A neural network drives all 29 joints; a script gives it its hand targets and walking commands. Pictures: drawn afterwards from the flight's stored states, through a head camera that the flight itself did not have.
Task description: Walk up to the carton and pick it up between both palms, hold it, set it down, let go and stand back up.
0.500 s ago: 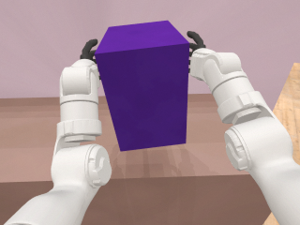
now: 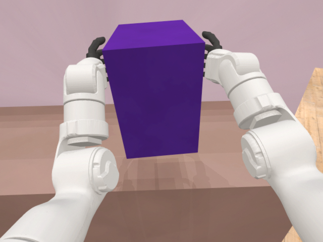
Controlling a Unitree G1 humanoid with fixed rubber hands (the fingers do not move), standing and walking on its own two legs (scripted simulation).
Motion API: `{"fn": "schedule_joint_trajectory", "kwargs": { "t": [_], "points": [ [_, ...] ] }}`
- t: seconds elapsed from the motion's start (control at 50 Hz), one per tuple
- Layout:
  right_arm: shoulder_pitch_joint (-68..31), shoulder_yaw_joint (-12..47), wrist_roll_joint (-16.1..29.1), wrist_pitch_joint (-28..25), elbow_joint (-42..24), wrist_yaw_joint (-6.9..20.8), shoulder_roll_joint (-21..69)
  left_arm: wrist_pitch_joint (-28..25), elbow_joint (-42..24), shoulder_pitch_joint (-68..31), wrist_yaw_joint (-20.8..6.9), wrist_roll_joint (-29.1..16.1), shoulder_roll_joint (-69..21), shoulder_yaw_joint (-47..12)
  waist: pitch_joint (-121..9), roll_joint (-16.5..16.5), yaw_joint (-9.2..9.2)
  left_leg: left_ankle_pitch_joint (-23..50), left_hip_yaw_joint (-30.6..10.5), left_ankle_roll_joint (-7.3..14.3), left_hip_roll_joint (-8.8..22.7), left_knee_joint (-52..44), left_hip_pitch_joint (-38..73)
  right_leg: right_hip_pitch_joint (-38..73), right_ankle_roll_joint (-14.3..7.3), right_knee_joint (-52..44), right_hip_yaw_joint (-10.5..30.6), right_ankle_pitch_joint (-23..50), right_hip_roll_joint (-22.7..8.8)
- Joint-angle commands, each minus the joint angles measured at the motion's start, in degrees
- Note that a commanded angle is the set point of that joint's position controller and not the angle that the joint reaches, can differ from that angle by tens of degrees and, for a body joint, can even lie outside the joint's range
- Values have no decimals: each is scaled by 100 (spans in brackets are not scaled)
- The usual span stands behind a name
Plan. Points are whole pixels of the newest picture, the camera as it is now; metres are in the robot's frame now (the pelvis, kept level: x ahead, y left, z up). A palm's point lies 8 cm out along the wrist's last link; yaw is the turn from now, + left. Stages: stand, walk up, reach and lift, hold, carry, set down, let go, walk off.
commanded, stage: hold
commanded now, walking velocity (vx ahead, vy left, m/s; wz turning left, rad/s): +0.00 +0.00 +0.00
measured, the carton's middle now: (156, 85) +0.39 +0.01 +0.28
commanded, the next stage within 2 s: none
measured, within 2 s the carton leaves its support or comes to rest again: neither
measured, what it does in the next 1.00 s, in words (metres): stands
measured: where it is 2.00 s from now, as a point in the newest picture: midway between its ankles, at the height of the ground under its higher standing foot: outside the picture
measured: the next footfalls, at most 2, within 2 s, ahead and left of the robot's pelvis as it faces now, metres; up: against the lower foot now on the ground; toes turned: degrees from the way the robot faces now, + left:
none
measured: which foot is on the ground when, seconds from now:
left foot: down 0.00-1.00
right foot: down 0.00-1.00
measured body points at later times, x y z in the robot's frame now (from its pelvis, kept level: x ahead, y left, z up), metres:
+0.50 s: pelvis +0.00 +0.00 +0.00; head -0.10 +0.02 +0.44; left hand +0.39 +0.15 +0.33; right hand +0.39 -0.11 +0.33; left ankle +0.02 +0.13 -0.75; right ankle +0.01 -0.10 -0.75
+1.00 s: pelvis +0.01 +0.01 +0.00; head -0.09 +0.02 +0.44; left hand +0.39 +0.14 +0.33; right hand +0.39 -0.12 +0.33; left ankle +0.02 +0.13 -0.75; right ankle +0.01 -0.10 -0.75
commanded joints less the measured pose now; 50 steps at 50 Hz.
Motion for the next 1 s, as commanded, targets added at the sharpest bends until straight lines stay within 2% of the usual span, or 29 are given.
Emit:
{"fn": "schedule_joint_trajectory", "kwargs": {
  "t": [0.0, 0.02, 0.04, 0.1, 0.14, 0.18, 0.24, 0.28, 0.34, 0.36, 0.4, 0.44, 0.46, 0.48, 0.56, 0.64, 0.68, 0.7, 0.72, 0.74, 0.76, 0.78, 0.8, 0.82, 0.88, 0.92, 0.94, 0.96, 0.98],
  "points": [
    [-4435, 367, 968, -105, -1788, 836, 3592, -512, -569, -4548, -797, -984, -3099, -1587, -1474, 201, -68, 898, 25, -228, -522, -266, 307, 551, 480, -220, 391, 1162, 229],
    [-4516, 441, 972, -105, -1774, 844, 3645, -531, -635, -4759, -775, -1032, -3088, -1656, -1542, 166, -35, 904, 7, -225, -525, -240, 282, 500, 494, -210, 377, 1118, 231],
    [-4477, 424, 978, -91, -1789, 834, 3606, -514, -529, -4625, -768, -1008, -3116, -1653, -1416, 206, -111, 879, -1, -257, -513, -250, 291, 454, 469, -221, 358, 1066, 245],
    [-4483, 478, 1002, -124, -1929, 820, 3577, -491, -465, -4358, -790, -995, -3254, -1639, -1452, 181, -56, 915, -26, -241, -518, -270, 311, 513, 471, -233, 383, 1124, 254],
    [-4527, 417, 976, -133, -1946, 823, 3545, -534, -558, -4601, -775, -1033, -3191, -1629, -1442, 225, -76, 883, -24, -227, -527, -259, 323, 427, 461, -249, 365, 1029, 242],
    [-4442, 521, 1005, -125, -1987, 833, 3615, -514, -662, -4336, -742, -982, -3216, -1622, -1578, 137, -23, 941, -12, -190, -521, -289, 377, 492, 474, -213, 379, 1118, 237],
    [-4413, 452, 967, -105, -1979, 844, 3628, -553, -905, -4786, -721, -1080, -3247, -1774, -1613, 200, -135, 896, -11, -237, -507, -266, 371, 483, 467, -196, 362, 987, 256],
    [-4433, 541, 966, -124, -2025, 857, 3699, -521, -812, -4635, -702, -1034, -3177, -1681, -1537, 114, -33, 865, 34, -218, -543, -295, 325, 468, 491, -199, 342, 1041, 259],
    [-4428, 609, 1014, -110, -2115, 839, 3689, -514, -952, -4690, -674, -1072, -3162, -1770, -1729, 171, -71, 1033, 14, -248, -520, -215, 442, 593, 468, -183, 372, 1176, 263],
    [-4380, 627, 1021, -91, -2082, 827, 3653, -484, -722, -4485, -694, -1056, -3222, -1730, -1597, 203, -24, 1024, 12, -235, -517, -225, 384, 536, 461, -178, 368, 1180, 246],
    [-4284, 582, 1043, -66, -1916, 843, 3552, -476, -757, -4560, -714, -994, -3148, -1649, -1461, 214, -50, 1045, 8, -267, -507, -264, 405, 505, 455, -230, 343, 1060, 285],
    [-4177, 488, 1043, -77, -1872, 864, 3532, -475, -997, -4545, -695, -1001, -3229, -1781, -1485, 400, -78, 1069, -13, -299, -504, -242, 416, 460, 452, -172, 345, 1074, 273],
    [-4209, 511, 1057, -70, -1899, 852, 3475, -473, -998, -4618, -687, -1051, -3283, -1878, -1509, 403, -153, 1127, -6, -344, -479, -235, 437, 432, 446, -165, 318, 1107, 323],
    [-4265, 574, 1069, -87, -2022, 855, 3555, -453, -919, -4442, -698, -1062, -3375, -1941, -1559, 441, -102, 1165, -31, -341, -481, -206, 474, 495, 429, -177, 343, 1133, 299],
    [-4219, 563, 1025, -45, -2004, 840, 3517, -423, -848, -4396, -731, -986, -3269, -1815, -1370, 258, -107, 1036, -18, -308, -493, -270, 361, 549, 442, -192, 337, 1128, 310],
    [-4305, 729, 1152, -87, -2450, 809, 3553, -399, -1018, -4225, -737, -1131, -3501, -2019, -1818, 301, -92, 1443, -75, -347, -494, -139, 469, 722, 434, -123, 344, 1585, 320],
    [-4248, 698, 1138, -26, -2215, 804, 3554, -396, -1067, -4385, -719, -1051, -3370, -1964, -1542, 354, -91, 1316, -59, -338, -492, -181, 471, 589, 435, -167, 331, 1392, 315],
    [-4328, 730, 1138, -58, -2411, 815, 3587, -409, -1150, -4405, -703, -1094, -3461, -2015, -1651, 284, -126, 1381, -86, -325, -487, -167, 519, 648, 431, -183, 392, 1434, 300],
    [-4229, 723, 1119, 5, -2284, 800, 3591, -406, -1101, -4446, -704, -1051, -3384, -1966, -1453, 266, -130, 1325, -82, -327, -488, -177, 462, 552, 460, -185, 365, 1397, 303],
    [-4289, 750, 1119, -18, -2373, 804, 3610, -391, -1070, -4384, -722, -1046, -3355, -1938, -1515, 259, -56, 1341, -59, -326, -507, -176, 406, 614, 480, -161, 351, 1452, 305],
    [-4141, 720, 1112, 26, -2267, 799, 3610, -383, -1184, -4380, -709, -1034, -3321, -1939, -1569, 253, -109, 1297, -33, -318, -513, -188, 439, 712, 458, -152, 351, 1456, 316],
    [-4222, 731, 1125, 18, -2274, 803, 3591, -387, -1090, -4439, -727, -1036, -3325, -1939, -1402, 256, -66, 1198, -72, -313, -491, -188, 390, 591, 462, -156, 375, 1320, 288],
    [-4216, 708, 1090, 42, -2302, 803, 3603, -379, -1082, -4394, -727, -1006, -3314, -1855, -1410, 135, -113, 1137, -48, -273, -495, -218, 383, 594, 462, -203, 372, 1280, 292],
    [-4282, 657, 1074, 36, -2149, 820, 3636, -379, -1110, -4478, -723, -1004, -3229, -1821, -1408, 195, -37, 1093, -15, -254, -482, -233, 415, 486, 447, -189, 356, 1180, 286],
    [-4303, 671, 1046, 15, -2179, 837, 3658, -365, -970, -4411, -711, -970, -3255, -1767, -1445, 155, 21, 1100, 26, -262, -497, -255, 364, 500, 471, -176, 330, 1161, 322],
    [-4298, 777, 1143, 10, -2435, 817, 3657, -396, -1145, -4424, -719, -1116, -3290, -1894, -1797, 118, -32, 1313, 3, -297, -510, -164, 441, 740, 458, -130, 386, 1547, 316],
    [-4201, 762, 1156, 23, -2423, 800, 3592, -396, -1171, -4388, -708, -1133, -3362, -2032, -1804, 257, -90, 1429, -65, -351, -482, -124, 457, 787, 438, -113, 410, 1653, 315],
    [-4180, 739, 1192, 35, -2375, 794, 3570, -386, -1214, -4444, -697, -1139, -3395, -2076, -1825, 298, -122, 1383, -61, -377, -498, -145, 426, 712, 456, -105, 366, 1604, 350],
    [-4232, 700, 1154, 21, -2341, 795, 3565, -351, -994, -4319, -707, -1068, -3350, -1929, -1585, 268, -76, 1326, -9, -349, -512, -177, 394, 634, 460, -128, 368, 1530, 307]
  ]
}}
